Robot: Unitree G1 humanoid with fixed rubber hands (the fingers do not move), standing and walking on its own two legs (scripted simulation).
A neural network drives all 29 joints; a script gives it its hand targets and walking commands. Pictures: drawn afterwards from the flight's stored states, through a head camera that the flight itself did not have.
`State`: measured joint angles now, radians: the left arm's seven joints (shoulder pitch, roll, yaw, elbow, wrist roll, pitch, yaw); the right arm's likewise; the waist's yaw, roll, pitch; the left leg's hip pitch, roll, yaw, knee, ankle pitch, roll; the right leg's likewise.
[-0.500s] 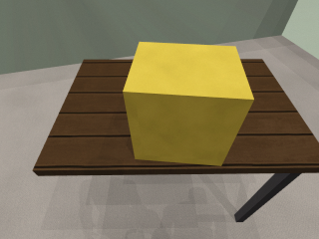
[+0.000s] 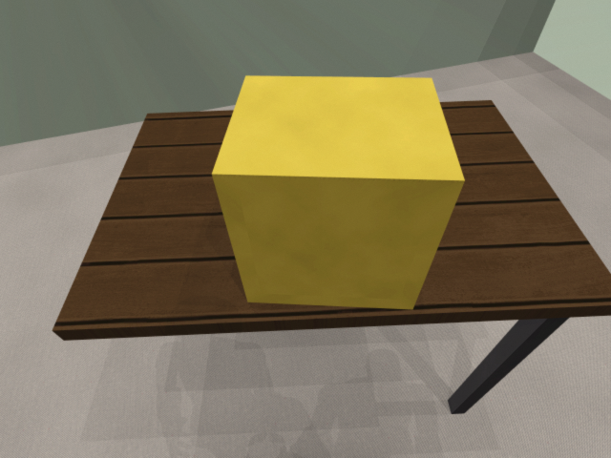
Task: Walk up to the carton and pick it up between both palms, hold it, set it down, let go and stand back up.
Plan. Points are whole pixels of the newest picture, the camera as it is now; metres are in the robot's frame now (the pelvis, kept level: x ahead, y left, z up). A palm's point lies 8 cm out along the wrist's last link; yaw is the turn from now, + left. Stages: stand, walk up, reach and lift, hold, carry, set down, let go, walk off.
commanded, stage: stand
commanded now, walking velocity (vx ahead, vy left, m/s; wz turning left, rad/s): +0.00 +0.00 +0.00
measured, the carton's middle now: (333, 198) +0.45 -0.03 +0.09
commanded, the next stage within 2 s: none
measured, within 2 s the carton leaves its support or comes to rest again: neither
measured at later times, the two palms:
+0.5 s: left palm out of the picture +0.00 +0.20 -0.15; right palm out of the picture -0.05 -0.22 -0.14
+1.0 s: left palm out of the picture +0.01 +0.22 -0.15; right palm out of the picture -0.04 -0.21 -0.14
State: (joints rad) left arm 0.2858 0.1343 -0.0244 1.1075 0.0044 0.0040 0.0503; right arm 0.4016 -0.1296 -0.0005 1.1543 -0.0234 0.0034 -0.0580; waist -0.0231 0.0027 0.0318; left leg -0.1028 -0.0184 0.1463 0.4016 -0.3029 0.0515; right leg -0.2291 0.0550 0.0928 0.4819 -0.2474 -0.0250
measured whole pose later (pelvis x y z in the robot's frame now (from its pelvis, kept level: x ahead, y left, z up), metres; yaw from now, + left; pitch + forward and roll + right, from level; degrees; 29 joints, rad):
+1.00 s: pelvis +0.02 +0.00 +0.00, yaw +0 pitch +0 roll +0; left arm 0.31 0.15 -0.03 1.11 0.00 0.00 0.06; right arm 0.38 -0.14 0.00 1.14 -0.02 0.00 -0.05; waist -0.01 0.00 0.03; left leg -0.07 -0.01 0.14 0.42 -0.35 0.05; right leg -0.19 0.07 0.09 0.48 -0.28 -0.02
